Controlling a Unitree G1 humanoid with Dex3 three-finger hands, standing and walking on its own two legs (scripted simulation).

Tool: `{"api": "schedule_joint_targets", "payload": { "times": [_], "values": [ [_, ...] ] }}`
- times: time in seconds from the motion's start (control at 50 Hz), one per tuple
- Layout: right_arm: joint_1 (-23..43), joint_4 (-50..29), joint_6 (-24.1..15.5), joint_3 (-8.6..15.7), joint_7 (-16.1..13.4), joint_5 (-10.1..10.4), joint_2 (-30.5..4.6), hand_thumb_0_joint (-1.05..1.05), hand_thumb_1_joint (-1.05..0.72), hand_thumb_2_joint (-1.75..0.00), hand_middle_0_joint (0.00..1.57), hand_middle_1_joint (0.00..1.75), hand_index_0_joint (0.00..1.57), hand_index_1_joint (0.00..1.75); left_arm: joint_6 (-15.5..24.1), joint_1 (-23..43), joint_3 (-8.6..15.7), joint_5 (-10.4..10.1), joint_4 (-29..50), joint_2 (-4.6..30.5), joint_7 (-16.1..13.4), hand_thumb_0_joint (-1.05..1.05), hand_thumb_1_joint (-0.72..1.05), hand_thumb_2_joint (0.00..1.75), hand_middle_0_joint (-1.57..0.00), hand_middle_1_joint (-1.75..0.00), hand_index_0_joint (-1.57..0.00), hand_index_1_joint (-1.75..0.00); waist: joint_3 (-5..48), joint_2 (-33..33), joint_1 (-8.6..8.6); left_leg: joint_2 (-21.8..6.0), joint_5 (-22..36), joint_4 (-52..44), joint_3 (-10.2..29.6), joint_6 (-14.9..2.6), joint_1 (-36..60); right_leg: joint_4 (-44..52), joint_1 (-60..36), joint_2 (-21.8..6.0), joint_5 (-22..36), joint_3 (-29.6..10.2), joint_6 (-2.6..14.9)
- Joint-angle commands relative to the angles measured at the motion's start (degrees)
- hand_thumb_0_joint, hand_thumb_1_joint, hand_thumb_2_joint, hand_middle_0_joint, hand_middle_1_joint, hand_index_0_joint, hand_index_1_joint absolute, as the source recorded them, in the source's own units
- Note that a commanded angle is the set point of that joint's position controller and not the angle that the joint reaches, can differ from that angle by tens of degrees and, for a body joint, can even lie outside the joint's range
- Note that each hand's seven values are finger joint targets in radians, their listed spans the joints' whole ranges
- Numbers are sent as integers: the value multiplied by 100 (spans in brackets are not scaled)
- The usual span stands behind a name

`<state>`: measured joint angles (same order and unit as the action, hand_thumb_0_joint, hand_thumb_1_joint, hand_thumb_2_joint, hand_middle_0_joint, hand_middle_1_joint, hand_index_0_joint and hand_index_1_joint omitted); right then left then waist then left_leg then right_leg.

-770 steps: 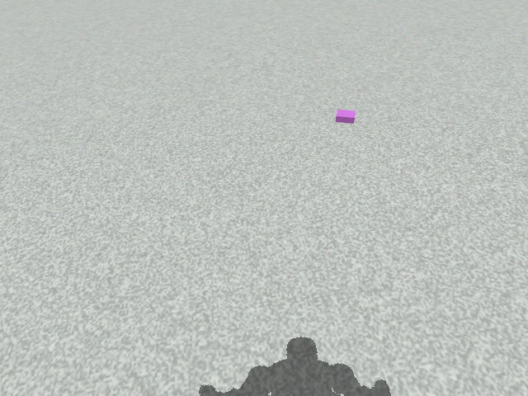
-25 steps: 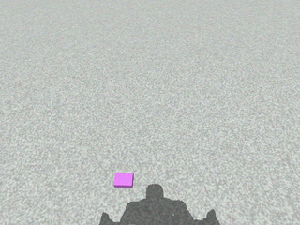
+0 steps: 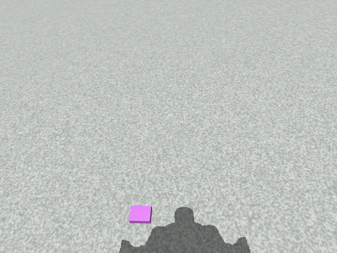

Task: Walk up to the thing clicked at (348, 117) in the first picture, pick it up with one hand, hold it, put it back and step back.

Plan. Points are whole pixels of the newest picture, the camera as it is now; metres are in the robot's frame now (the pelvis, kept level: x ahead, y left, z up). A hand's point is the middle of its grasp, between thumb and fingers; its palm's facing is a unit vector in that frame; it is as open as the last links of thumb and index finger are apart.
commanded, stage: walk up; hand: left
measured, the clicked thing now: (140, 214) +0.46 +0.25 -0.74
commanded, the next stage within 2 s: stand in 0.96 s
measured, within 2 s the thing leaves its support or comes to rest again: neither
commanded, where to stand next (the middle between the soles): +0.06 +0.01 m, yaw +0 degrees
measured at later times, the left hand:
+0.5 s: hand out of the picture +0.10 +0.26 -0.13, palm faces +0.01 -0.94 -0.34, open 7.4 cm
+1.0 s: hand out of the picture +0.08 +0.27 -0.13, palm faces +0.03 -0.94 -0.35, open 7.4 cm
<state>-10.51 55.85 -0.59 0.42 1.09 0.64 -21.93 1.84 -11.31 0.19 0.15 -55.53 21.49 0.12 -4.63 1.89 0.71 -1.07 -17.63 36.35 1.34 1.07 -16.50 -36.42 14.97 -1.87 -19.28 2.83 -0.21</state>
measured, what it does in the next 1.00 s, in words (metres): stands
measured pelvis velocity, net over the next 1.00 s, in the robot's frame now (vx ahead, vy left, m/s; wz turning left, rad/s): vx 0.02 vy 0.01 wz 0.04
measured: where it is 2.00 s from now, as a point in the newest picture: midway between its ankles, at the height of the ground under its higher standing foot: outside the picture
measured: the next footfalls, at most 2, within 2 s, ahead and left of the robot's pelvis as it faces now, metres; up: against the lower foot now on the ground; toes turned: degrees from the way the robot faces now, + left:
none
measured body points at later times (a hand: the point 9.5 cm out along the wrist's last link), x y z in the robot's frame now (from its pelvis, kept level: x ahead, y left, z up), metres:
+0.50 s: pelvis +0.00 +0.00 +0.02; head +0.01 +0.01 +0.47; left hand +0.10 +0.31 -0.11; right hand +0.09 -0.30 -0.11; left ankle +0.02 +0.13 -0.72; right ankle +0.00 -0.12 -0.72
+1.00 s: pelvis +0.02 +0.01 +0.02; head +0.02 +0.00 +0.47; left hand +0.08 +0.31 -0.11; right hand +0.11 -0.29 -0.11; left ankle +0.02 +0.13 -0.72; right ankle +0.00 -0.12 -0.72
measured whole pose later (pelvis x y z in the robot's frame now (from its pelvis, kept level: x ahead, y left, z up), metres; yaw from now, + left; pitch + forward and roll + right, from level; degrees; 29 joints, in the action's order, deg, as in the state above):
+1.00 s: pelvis +0.02 +0.01 +0.02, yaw +2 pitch -2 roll +0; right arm -5.3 65.8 0.0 -0.3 0.7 -0.1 -19.8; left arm 0.8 -5.6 0.7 0.4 -66.7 20.2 0.2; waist -2.3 0.7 0.4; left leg -0.1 -10.4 20.4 3.0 0.8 -8.1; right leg -18.7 5.0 -2.4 -11.7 5.0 -1.1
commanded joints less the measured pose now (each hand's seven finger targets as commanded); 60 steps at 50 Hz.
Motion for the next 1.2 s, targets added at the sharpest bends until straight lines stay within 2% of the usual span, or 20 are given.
{"api": "schedule_joint_targets", "payload": {
  "times": [0.0, 0.14, 0.2, 0.3, 0.38, 0.44, 0.6, 0.66, 0.92, 0.94, 0.98, 1.14, 1.18],
  "values": [
    [204, -165, -141, 254, -94, 1, -1175, 0, -90, -90, 20, 30, 20, 30, 159, 272, 353, -33, 201, 1394, -101, 0, 90, 90, -20, -30, -20, -30, 708, -251, -29, -409, 1836, -613, 452, -412, 451, 949, -356, -703, 1663, -725, 408],
    [478, 198, -120, 211, -93, -20, -1164, 0, -90, -90, 20, 30, 20, 30, 102, 752, 291, -18, -108, 1273, -93, 0, 90, 90, -20, -30, -20, -30, 764, -265, -38, -502, 1893, -1125, 503, -400, 612, 1321, -738, -620, 1514, -508, 269],
    [638, 322, -124, 181, -94, -30, -1126, 0, -90, -90, 20, 30, 20, 30, 79, 852, 284, -30, -278, 1216, -86, 0, 90, 90, -20, -30, -20, -30, 713, -146, 13, -535, 1952, -1345, 534, -363, 624, 1442, -867, -585, 1478, -431, 218],
    [743, 484, -96, 153, -83, -52, -1076, 0, -90, -90, 20, 30, 20, 30, 68, 1099, 273, -11, -464, 1203, -59, 0, 90, 90, -20, -30, -20, -30, 526, -165, -26, -510, 1540, -1652, 536, -294, 616, 1856, -885, -597, 1092, -471, 175],
    [812, 539, -99, 145, -83, -70, -1091, 0, -90, -90, 20, 30, 20, 30, 72, 1105, 277, 13, -551, 1186, -42, 0, 90, 90, -20, -30, -20, -30, 628, -71, -12, -522, 1449, -1741, 527, -283, 696, 1992, -1011, -597, 1090, -442, 152],
    [818, 581, -91, 156, -84, -76, -1101, 0, -90, -90, 20, 30, 20, 30, 60, 1149, 278, 28, -621, 1173, -33, 0, 90, 90, -20, -30, -20, -30, 547, -71, -45, -521, 1164, -1874, 565, -269, 607, 2076, -1004, -585, 897, -421, 130],
    [775, 631, -93, 160, -93, -81, -1063, 0, -90, -90, 20, 30, 20, 30, 55, 1050, 295, 30, -736, 1139, -24, 0, 90, 90, -20, -30, -20, -30, 577, -75, -46, -528, 1241, -1938, 625, -258, 629, 2121, -1046, -561, 854, -366, 112],
    [783, 658, -88, 168, -108, -93, -1081, 0, -90, -90, 20, 30, 20, 30, 45, 1007, 281, 30, -735, 1123, -23, 0, 90, 90, -20, -30, -20, -30, 505, -28, -41, -505, 1087, -2006, 637, -247, 560, 2135, -1011, -573, 845, -375, 103],
    [722, 655, -73, 202, -130, -77, -1027, 0, -90, -90, 20, 30, 20, 30, 40, 880, 306, 37, -746, 1078, -59, 0, 90, 90, -20, -30, -20, -30, 690, -178, -52, -494, 1918, -1814, 592, -257, 789, 2046, -1165, -617, 1432, -259, 74],
    [777, 620, -101, 158, -147, -109, -1035, 0, -90, -90, 20, 30, 20, 30, 13, 792, 248, 40, -779, 1046, -64, 0, 90, 90, -20, -30, -20, -30, 556, -196, -52, -595, 2074, -1906, 614, -215, 841, 2031, -1017, -643, 1560, -336, 52],
    [771, 620, -117, 167, -161, -119, -1053, 0, -90, -90, 20, 30, 20, 30, -2, 811, 262, 36, -765, 1064, -72, 0, 90, 90, -20, -30, -20, -30, 649, -186, -49, -630, 2277, -1868, 610, -197, 860, 1992, -1163, -660, 1683, -323, 60],
    [830, 593, -95, 147, -165, -98, -1055, 0, -90, -90, 20, 30, 20, 30, 9, 806, 247, 39, -735, 1081, -67, 0, 90, 90, -20, -30, -20, -30, 719, -152, -67, -612, 2123, -1868, 495, -199, 940, 2091, -1215, -694, 1804, -405, 63],
    [862, 593, -100, 125, -153, -102, -1039, 0, -90, -90, 20, 30, 20, 30, -1, 827, 237, 23, -724, 1079, -63, 0, 90, 90, -20, -30, -20, -30, 659, -81, -54, -592, 2025, -1960, 517, -157, 862, 2104, -1190, -665, 1623, -374, 59]
  ]
}}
